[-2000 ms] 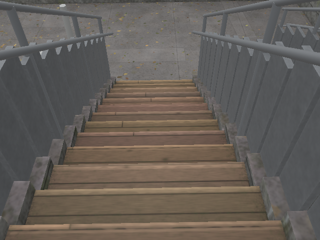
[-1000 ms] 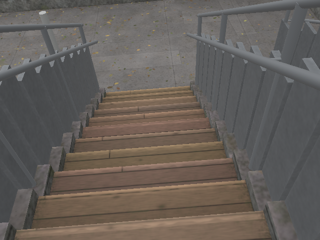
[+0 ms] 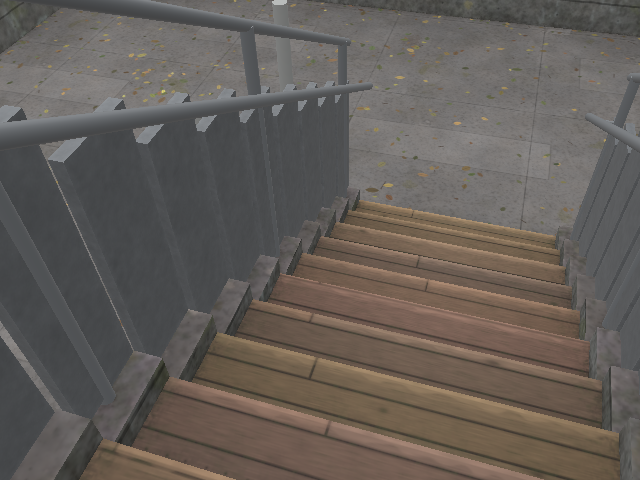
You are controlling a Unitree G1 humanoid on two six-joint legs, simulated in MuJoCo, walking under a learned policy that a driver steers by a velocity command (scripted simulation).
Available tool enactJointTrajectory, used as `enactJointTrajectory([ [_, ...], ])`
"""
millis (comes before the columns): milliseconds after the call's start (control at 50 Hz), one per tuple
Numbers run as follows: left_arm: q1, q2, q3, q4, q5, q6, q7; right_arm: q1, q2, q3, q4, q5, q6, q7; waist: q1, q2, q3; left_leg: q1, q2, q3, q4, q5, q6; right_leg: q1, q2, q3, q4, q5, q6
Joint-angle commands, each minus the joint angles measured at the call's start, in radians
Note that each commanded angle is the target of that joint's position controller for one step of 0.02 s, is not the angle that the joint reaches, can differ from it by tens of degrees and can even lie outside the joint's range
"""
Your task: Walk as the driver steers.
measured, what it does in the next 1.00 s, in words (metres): goes down: left foot 0.16 m lower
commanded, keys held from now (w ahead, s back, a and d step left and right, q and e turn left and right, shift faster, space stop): w+q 0.32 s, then w+e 0.68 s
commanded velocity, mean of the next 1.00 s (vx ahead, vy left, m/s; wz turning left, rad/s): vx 0.47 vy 0.00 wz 0.05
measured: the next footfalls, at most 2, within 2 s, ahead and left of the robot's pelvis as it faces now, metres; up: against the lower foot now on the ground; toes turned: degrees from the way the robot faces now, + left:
left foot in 0.68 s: +0.52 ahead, +0.29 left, -0.16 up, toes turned +7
right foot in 1.32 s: +0.69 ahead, +0.00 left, -0.32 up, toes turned -13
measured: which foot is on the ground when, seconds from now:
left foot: up 0.00-0.66, down 0.68-1.00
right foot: down 0.00-0.66, up 0.68-1.00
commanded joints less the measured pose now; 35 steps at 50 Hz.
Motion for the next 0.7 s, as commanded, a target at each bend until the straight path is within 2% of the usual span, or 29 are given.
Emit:
enactJointTrajectory([
  [20,0.545,0.277,0.083,0.138,-0.054,0.025,-0.02,0.16,-0.065,0.006,-0.075,0.048,-0.045,0.03,0.114,-0.384,-0.155,-0.833,0.111,-0.029,0.66,0.103,-0.036,0.821,-0.471,0.471,0.144,0.347,-0.249],
  [40,0.433,0.183,0.065,0.151,-0.045,0.032,0.003,-0.053,-0.098,-0.011,-0.113,0.027,-0.028,-0.001,0.112,-0.079,0.012,-0.9,0.18,0.051,0.604,0.331,-0.021,0.605,-0.408,0.487,-0.058,-0.164,-0.214],
  [60,0.316,0.162,0.044,0.141,-0.005,0.02,0.015,-0.119,-0.092,-0.015,-0.139,0.04,-0.006,-0.02,0.06,-0.057,0.118,-0.816,0.243,0.016,0.462,0.471,-0.028,0.375,-0.445,0.524,-0.098,-0.237,-0.257],
  [80,0.184,0.079,0.012,0.13,-0.003,0.01,0.019,-0.121,-0.101,-0.021,-0.146,0.026,0.015,-0.027,0.012,0.001,0.201,-0.723,0.272,-0.002,0.392,0.542,-0.042,0.158,-0.386,0.456,-0.098,-0.173,-0.198],
  [100,0.127,0.044,-0.008,0.132,-0.002,0.003,0.014,-0.089,-0.112,-0.034,-0.128,0.006,0.027,-0.035,-0.008,-0.02,0.24,-0.638,0.278,-0.028,0.283,0.577,-0.038,0.014,-0.315,0.323,-0.062,-0.035,-0.143],
  [120,0.092,0.053,-0.01,0.135,0.016,-0.004,0.023,-0.065,-0.125,-0.053,-0.134,-0.005,0.017,-0.027,-0.052,-0.028,0.237,-0.56,0.288,-0.033,0.1,0.728,-0.038,-0.064,-0.221,0.169,-0.023,0.033,-0.071],
  [160,0.107,0.119,0.0,0.147,0.04,-0.012,0.054,-0.138,-0.099,-0.05,-0.186,-0.023,-0.003,0.001,-0.031,-0.065,0.215,-0.443,0.278,0.006,-0.239,0.936,-0.067,-0.155,-0.157,0.014,-0.04,0.281,-0.059],
  [180,0.141,0.105,-0.004,0.174,0.044,-0.001,0.068,-0.189,-0.072,-0.044,-0.194,-0.018,-0.011,0.02,0.002,-0.11,0.168,-0.402,0.28,0.034,-0.364,1.025,-0.078,-0.095,-0.164,0.017,-0.033,0.359,-0.074],
  [220,0.208,0.16,0.005,0.216,0.035,0.011,0.081,-0.183,-0.004,-0.02,-0.199,-0.008,-0.007,0.044,0.014,-0.119,0.092,-0.393,0.299,0.033,-0.435,1.045,-0.073,0.059,-0.221,0.033,-0.009,0.495,-0.095],
  [240,0.23,0.185,0.01,0.237,0.026,0.011,0.077,-0.13,-0.02,-0.026,-0.189,-0.004,-0.003,0.054,0.007,-0.119,0.075,-0.426,0.305,-0.013,-0.396,1.046,-0.058,0.138,-0.248,0.054,0.024,0.524,-0.107],
  [260,0.214,0.194,0.015,0.219,0.018,0.006,0.065,-0.12,-0.07,-0.04,-0.188,-0.012,0.003,0.054,0.014,-0.041,0.085,-0.457,0.294,-0.027,-0.43,1.07,-0.042,0.203,-0.241,0.04,0.03,0.509,-0.113],
  [280,0.213,0.202,0.019,0.216,0.019,0.001,0.055,-0.174,-0.078,-0.041,-0.218,-0.02,0.005,0.056,0.036,-0.012,0.11,-0.492,0.302,0.005,-0.451,1.08,-0.031,0.231,-0.257,0.024,0.032,0.465,-0.119],
  [360,0.407,0.14,0.004,0.295,0.018,0.013,0.022,-0.281,-0.052,-0.031,-0.261,-0.011,0.01,0.068,0.127,-0.037,0.226,-0.658,0.29,0.014,-0.496,0.882,-0.011,0.394,-0.27,0.041,0.085,0.453,-0.137],
  [400,0.441,0.143,-0.001,0.312,0.019,0.012,0.023,-0.385,-0.047,-0.019,-0.307,-0.005,-0.003,0.075,0.139,-0.059,0.263,-0.709,0.29,0.046,-0.515,0.792,-0.025,0.449,-0.294,0.1,0.101,0.474,-0.164],
  [420,0.429,0.151,-0.003,0.311,0.028,0.013,0.032,-0.424,-0.042,-0.01,-0.312,-0.017,-0.012,0.086,0.145,-0.047,0.275,-0.721,0.305,0.087,-0.533,0.77,-0.03,0.461,-0.301,0.103,0.114,0.512,-0.168],
  [440,0.518,0.128,-0.002,0.339,0.028,0.008,0.051,-0.467,-0.045,-0.01,-0.314,-0.01,-0.027,0.104,0.177,-0.062,0.247,-0.829,0.358,0.009,-0.605,0.891,-0.024,0.619,-0.297,0.141,0.173,0.368,-0.151],
  [460,0.507,0.136,-0.003,0.334,0.033,0.009,0.063,-0.504,-0.045,-0.002,-0.317,-0.015,-0.036,0.128,0.18,-0.075,0.231,-0.867,0.374,0.045,-0.658,0.9,-0.033,0.683,-0.298,0.159,0.209,0.333,-0.143],
  [480,0.48,0.145,-0.003,0.307,0.034,0.013,0.07,-0.538,-0.058,0.0,-0.324,-0.025,-0.042,0.154,0.184,-0.061,0.233,-0.838,0.399,0.074,-0.678,0.903,-0.023,0.639,-0.303,0.179,0.217,0.353,-0.15],
  [500,0.503,0.148,0.005,0.282,0.03,0.023,0.074,-0.615,-0.07,0.0,-0.337,-0.014,-0.058,0.172,0.231,-0.026,0.211,-0.791,0.388,0.119,-0.79,1.012,-0.028,0.638,-0.253,0.145,0.25,0.204,-0.146],
  [520,0.505,0.141,0.0,0.28,0.007,0.03,0.068,-0.64,-0.039,0.009,-0.331,-0.007,-0.071,0.175,0.225,-0.05,0.22,-0.658,0.361,0.134,-0.788,1.048,-0.031,0.508,-0.25,0.17,0.262,0.161,-0.151],
  [540,0.422,0.12,-0.006,0.248,-0.003,0.036,0.076,-0.618,-0.067,0.012,-0.331,-0.01,-0.084,0.179,0.188,-0.031,0.24,-0.498,0.38,0.097,-0.922,1.248,-0.037,0.376,-0.22,0.129,0.257,0.068,-0.124],
  [560,0.367,0.108,-0.013,0.222,-0.004,0.043,0.076,-0.628,-0.035,0.028,-0.312,0.008,-0.087,0.18,0.189,0.044,0.268,-0.213,0.324,0.179,-1.132,1.421,-0.059,0.16,-0.16,0.039,0.242,-0.018,-0.09],
  [580,0.41,0.138,-0.004,0.24,-0.003,0.038,0.07,-0.628,-0.033,0.024,-0.287,0.002,-0.097,0.178,0.217,0.06,0.267,-0.017,0.29,0.194,-1.124,1.494,-0.072,0.058,-0.169,0.054,0.259,-0.078,-0.095],
  [600,0.395,0.168,0.004,0.224,-0.015,0.034,0.064,-0.574,-0.052,0.013,-0.268,0.0,-0.099,0.175,0.197,0.051,0.23,0.036,0.293,0.177,-1.161,1.483,-0.078,0.114,-0.161,0.074,0.299,-0.081,-0.094],
  [620,0.36,0.216,0.018,0.236,-0.008,0.032,0.055,-0.46,-0.09,-0.005,-0.23,0.012,-0.087,0.163,0.137,-0.023,0.2,0.142,0.313,0.133,-1.172,1.397,-0.076,0.129,-0.168,0.102,0.395,-0.038,-0.098],
  [640,0.328,0.215,0.023,0.25,0.005,0.039,0.05,-0.261,-0.172,-0.048,-0.144,0.012,-0.064,0.136,0.027,-0.103,0.121,0.343,0.342,0.1,-1.169,1.315,-0.056,0.099,-0.163,0.1,0.61,0.028,-0.076],
  [660,0.342,0.217,0.028,0.269,-0.011,0.032,0.034,-0.08,-0.227,-0.071,-0.111,-0.025,-0.036,0.107,-0.09,-0.128,-0.011,0.61,0.341,0.158,-1.136,1.255,-0.056,0.045,-0.101,0.067,0.855,0.076,-0.023],
  [680,0.4,0.13,0.024,0.296,-0.038,0.025,0.029,0.053,-0.249,-0.063,-0.072,-0.075,-0.031,0.091,-0.131,0.032,-0.066,0.897,0.445,0.07,-0.976,1.385,-0.001,-0.231,0.03,0.065,1.294,-0.573,0.049],
  [700,0.612,0.083,0.027,0.307,-0.052,-0.009,0.022,0.029,-0.257,-0.035,-0.037,-0.113,-0.05,0.116,-0.018,0.339,-0.235,1.002,0.554,0.014,-0.741,1.833,0.038,-0.357,0.014,0.233,1.515,-0.733,0.069],
])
